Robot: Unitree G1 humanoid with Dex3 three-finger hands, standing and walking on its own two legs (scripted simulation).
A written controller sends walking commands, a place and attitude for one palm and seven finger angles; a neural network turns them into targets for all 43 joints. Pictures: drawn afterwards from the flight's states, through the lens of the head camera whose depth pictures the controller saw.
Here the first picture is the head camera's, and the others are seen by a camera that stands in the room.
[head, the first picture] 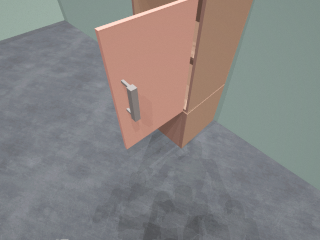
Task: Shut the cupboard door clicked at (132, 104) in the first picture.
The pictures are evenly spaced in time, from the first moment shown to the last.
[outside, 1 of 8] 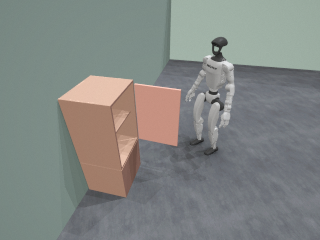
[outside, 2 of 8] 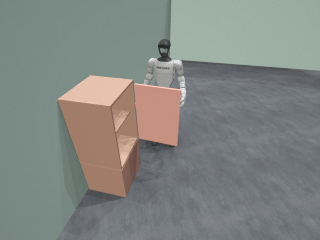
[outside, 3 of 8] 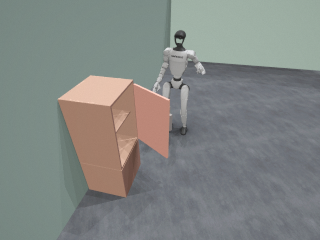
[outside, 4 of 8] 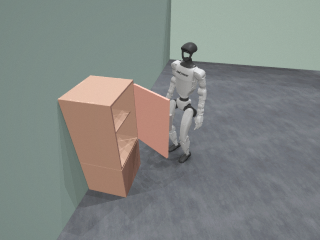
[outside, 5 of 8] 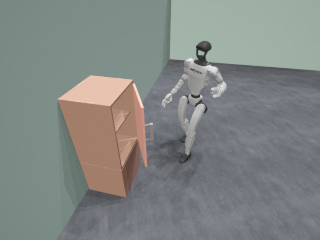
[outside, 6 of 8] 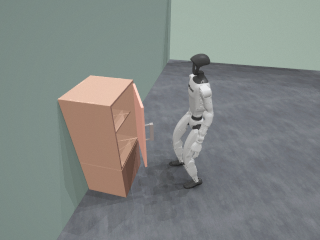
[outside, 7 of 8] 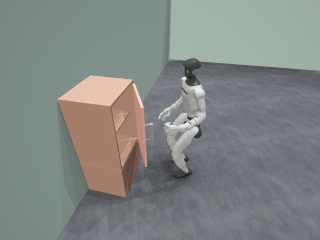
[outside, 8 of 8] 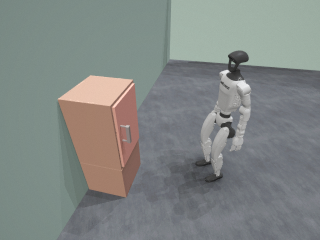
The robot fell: no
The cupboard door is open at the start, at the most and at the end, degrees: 87 87 0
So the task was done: yes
